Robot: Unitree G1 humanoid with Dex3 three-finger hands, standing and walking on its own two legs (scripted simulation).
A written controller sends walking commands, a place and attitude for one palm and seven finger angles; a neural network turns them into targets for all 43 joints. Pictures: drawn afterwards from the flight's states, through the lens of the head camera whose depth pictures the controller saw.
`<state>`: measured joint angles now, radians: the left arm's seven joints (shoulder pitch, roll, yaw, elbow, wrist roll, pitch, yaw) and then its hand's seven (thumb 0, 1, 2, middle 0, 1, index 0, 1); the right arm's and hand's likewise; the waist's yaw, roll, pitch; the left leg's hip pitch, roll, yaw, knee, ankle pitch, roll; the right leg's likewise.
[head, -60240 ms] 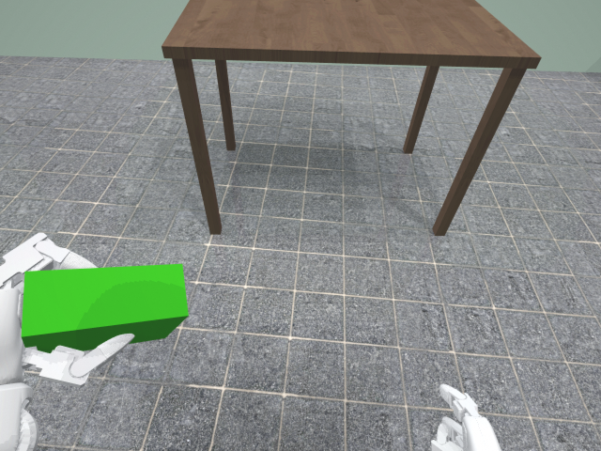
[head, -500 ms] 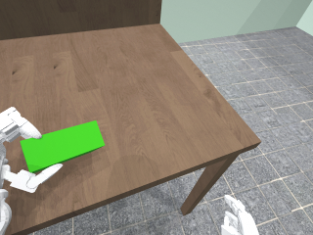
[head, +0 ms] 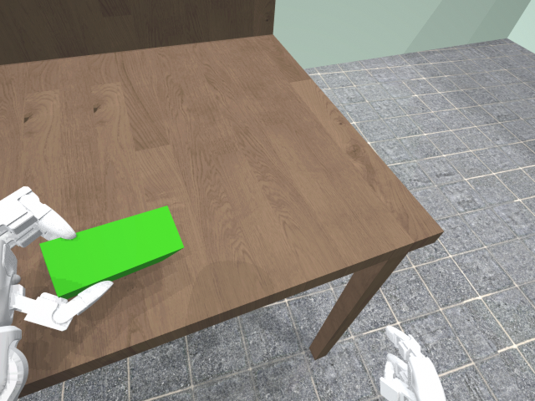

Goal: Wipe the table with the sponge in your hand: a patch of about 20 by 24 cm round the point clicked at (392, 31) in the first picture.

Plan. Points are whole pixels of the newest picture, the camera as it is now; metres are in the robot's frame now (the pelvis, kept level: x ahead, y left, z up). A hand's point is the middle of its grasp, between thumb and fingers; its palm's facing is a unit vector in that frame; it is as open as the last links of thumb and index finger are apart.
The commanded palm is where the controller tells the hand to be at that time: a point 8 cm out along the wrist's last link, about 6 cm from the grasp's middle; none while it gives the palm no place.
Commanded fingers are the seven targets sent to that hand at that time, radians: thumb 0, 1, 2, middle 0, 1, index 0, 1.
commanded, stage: look again from close up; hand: left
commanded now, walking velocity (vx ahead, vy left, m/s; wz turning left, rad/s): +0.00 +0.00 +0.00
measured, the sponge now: (131, 247) +0.26 +0.20 +0.12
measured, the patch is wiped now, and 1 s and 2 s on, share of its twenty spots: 0.70 0.70 0.70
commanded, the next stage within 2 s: shuffle to correct the standing spot in 0.06 s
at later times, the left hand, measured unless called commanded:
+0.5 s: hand (83, 257) +0.22 +0.23 +0.16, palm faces +0.41 -0.85 -0.34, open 9.2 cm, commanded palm +0.16 +0.25 +0.17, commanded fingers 0.00 0.10 1.30 -1.20 -1.60 -1.20 -1.60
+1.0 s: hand (147, 252) +0.23 +0.16 +0.16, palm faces +0.37 -0.86 -0.35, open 9.2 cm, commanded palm +0.17 +0.20 +0.17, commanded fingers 0.00 0.10 1.30 -1.20 -1.60 -1.20 -1.60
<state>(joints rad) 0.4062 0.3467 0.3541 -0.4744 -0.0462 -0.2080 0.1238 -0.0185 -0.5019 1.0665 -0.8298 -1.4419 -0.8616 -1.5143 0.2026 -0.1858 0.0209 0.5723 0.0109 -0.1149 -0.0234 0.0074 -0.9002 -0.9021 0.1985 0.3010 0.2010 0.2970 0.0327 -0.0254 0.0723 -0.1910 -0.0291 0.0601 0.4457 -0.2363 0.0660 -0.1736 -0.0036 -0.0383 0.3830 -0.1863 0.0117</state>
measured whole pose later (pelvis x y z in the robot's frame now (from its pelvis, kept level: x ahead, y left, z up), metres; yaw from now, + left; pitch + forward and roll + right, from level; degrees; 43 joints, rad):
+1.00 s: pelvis +0.01 -0.08 -0.01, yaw +0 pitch +0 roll -1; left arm 0.46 0.37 0.38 -0.55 -0.11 -0.14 0.12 -0.02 -0.50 1.07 -0.84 -1.46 -0.87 -1.52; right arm 0.20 -0.22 -0.03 0.57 0.02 -0.06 -0.03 0.01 -0.90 -0.90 0.20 0.30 0.20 0.30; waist -0.01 -0.01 0.06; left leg -0.26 0.08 0.00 0.56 -0.30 -0.02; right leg -0.22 0.10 -0.09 0.45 -0.25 -0.10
